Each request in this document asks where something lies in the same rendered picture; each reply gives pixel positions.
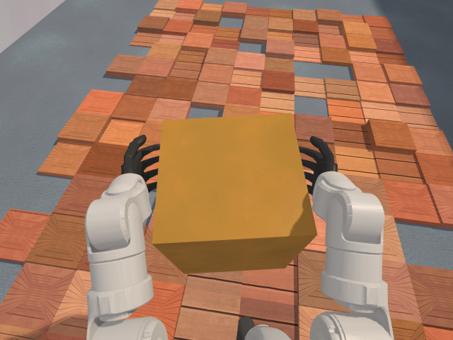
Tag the robot right upper arm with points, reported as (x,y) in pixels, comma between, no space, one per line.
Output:
(347,326)

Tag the robot right shin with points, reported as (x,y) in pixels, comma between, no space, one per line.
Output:
(252,329)

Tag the right robot forearm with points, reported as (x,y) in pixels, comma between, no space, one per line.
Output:
(354,240)

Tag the right robot foot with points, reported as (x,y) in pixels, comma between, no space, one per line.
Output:
(244,325)

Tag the carton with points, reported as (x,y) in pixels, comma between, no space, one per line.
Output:
(231,194)

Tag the left robot forearm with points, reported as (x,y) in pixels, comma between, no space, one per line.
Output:
(115,246)

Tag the robot right hand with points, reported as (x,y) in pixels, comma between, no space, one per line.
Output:
(324,161)

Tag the robot left upper arm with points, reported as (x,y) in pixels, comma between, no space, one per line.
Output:
(142,328)

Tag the robot left hand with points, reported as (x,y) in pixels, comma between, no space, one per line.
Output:
(134,165)

